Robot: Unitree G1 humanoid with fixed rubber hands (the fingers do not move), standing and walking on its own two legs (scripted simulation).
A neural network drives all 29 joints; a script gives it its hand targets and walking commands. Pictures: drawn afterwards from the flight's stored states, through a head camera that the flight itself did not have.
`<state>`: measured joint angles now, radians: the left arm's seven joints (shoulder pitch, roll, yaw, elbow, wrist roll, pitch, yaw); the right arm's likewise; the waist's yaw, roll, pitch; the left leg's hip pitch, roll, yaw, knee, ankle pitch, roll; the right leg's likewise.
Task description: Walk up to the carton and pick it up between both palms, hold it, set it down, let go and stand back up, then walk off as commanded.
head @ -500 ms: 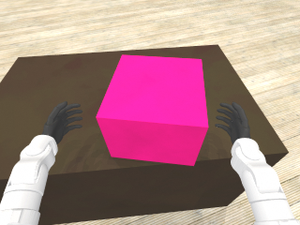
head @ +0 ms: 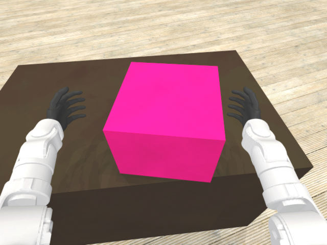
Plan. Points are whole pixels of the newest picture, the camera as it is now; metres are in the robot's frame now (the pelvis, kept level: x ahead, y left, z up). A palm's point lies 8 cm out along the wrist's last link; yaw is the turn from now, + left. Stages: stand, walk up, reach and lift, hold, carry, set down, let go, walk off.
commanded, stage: reach and lift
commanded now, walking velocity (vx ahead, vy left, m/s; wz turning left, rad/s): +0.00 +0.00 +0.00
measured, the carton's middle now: (169, 119) +0.46 +0.00 +0.02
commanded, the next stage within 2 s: none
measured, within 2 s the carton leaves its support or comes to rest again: neither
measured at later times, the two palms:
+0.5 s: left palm (69, 93) +0.45 +0.25 +0.15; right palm (253, 95) +0.42 -0.21 +0.14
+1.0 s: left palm (76, 103) +0.46 +0.25 +0.11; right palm (244, 101) +0.44 -0.21 +0.10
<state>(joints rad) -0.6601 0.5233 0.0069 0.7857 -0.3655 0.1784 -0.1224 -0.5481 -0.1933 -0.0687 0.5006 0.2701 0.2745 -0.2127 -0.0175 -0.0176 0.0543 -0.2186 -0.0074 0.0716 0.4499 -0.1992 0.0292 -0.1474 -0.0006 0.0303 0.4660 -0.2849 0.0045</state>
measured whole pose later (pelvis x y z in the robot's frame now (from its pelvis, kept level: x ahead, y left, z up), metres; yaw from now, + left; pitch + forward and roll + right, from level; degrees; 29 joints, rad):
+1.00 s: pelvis +0.01 +0.00 +0.00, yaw +1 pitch +11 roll -1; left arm -1.03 0.46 -0.15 1.39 -0.40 -0.12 -0.12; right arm -0.93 -0.24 -0.07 1.17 0.28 -0.03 -0.15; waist -0.06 -0.02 -0.10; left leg -0.48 0.00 0.04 0.49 -0.20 0.03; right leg -0.38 0.00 0.00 0.47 -0.27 0.01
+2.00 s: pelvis +0.01 +0.02 -0.01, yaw +1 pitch +21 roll -3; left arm -1.03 0.30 -0.16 1.41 -0.33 -0.25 -0.02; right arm -0.93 -0.22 -0.10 1.28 0.28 -0.20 -0.14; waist -0.06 -0.02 -0.22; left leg -0.74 0.00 0.03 0.56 -0.20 0.03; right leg -0.61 0.01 -0.01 0.49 -0.25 0.02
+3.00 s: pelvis +0.01 +0.02 -0.01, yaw +1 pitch +21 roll -3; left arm -1.03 0.24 0.09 1.44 -0.04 -0.31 -0.06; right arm -0.92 -0.12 -0.51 1.23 -0.19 -0.23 -0.11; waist -0.06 -0.02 -0.22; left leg -0.73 0.00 0.03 0.56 -0.20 0.03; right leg -0.61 0.01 -0.01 0.49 -0.24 0.02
